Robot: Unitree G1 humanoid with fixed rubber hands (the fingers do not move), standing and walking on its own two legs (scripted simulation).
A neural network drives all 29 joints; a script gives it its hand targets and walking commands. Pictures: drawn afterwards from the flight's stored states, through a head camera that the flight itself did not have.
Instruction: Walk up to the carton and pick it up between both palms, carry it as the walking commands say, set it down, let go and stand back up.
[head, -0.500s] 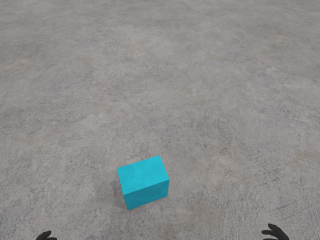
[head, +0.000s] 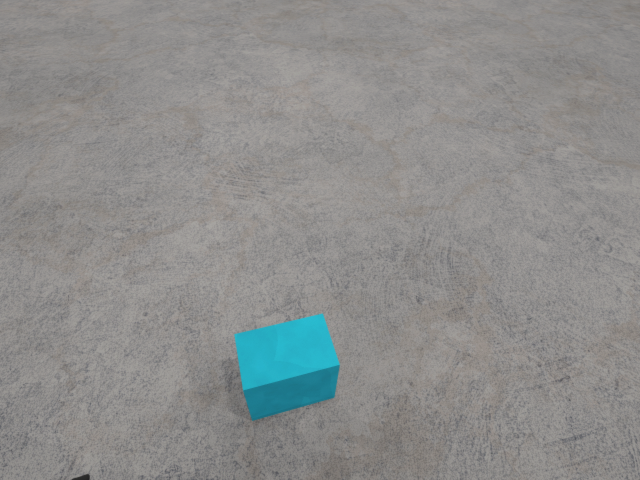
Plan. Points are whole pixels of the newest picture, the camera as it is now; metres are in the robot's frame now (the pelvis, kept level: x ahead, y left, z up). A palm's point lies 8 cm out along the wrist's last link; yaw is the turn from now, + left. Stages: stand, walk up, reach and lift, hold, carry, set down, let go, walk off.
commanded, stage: walk up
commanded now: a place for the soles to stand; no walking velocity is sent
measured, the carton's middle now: (287, 367) +0.54 +0.08 -0.64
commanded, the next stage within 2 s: none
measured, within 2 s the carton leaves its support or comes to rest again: neither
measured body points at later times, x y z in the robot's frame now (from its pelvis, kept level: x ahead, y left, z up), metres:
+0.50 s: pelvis +0.09 -0.04 -0.03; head +0.12 -0.03 +0.42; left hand +0.16 +0.29 -0.12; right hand +0.29 -0.33 -0.10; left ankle +0.12 +0.11 -0.72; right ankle +0.15 -0.17 -0.73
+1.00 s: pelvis +0.10 -0.05 +0.00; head +0.13 -0.04 +0.45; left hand +0.15 +0.30 -0.10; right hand +0.27 -0.35 -0.11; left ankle +0.12 +0.11 -0.73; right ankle +0.15 -0.17 -0.73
